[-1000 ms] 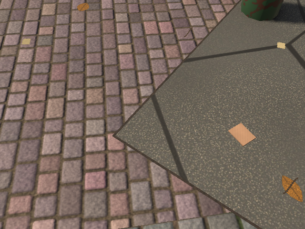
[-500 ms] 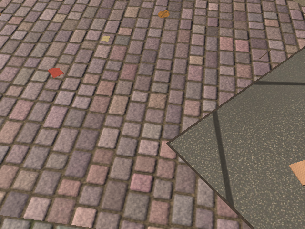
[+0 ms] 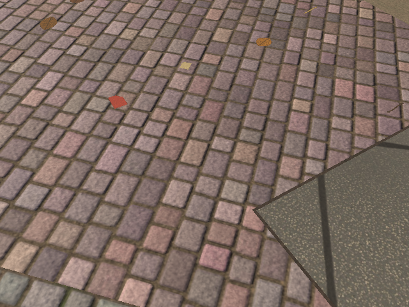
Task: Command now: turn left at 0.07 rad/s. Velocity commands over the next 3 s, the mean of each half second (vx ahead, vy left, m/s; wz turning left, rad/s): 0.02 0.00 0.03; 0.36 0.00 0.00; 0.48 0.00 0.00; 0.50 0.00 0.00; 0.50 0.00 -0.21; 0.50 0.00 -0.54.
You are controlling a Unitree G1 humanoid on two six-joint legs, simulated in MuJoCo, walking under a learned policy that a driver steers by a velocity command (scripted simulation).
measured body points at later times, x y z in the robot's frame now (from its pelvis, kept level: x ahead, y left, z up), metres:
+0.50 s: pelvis +0.01 +0.01 +0.00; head +0.01 +0.01 +0.45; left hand +0.07 +0.28 -0.14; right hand +0.12 -0.25 -0.12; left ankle -0.01 +0.12 -0.74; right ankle +0.00 -0.15 -0.73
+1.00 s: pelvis +0.18 -0.04 +0.00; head +0.21 -0.05 +0.45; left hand +0.10 +0.22 -0.13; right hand +0.41 -0.26 -0.09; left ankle +0.37 +0.11 -0.69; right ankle +0.03 -0.13 -0.74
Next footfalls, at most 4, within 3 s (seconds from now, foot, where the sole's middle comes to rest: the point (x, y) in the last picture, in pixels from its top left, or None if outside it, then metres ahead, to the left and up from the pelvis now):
1.12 left None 0.45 0.08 -0.77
1.64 right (258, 245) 0.74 -0.16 -0.77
2.18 left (197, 174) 1.05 0.07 -0.77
2.74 right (259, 132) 1.31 -0.20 -0.77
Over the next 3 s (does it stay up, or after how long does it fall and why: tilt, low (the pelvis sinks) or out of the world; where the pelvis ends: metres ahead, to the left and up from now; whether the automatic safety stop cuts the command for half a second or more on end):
stays up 1.30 -0.13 0.01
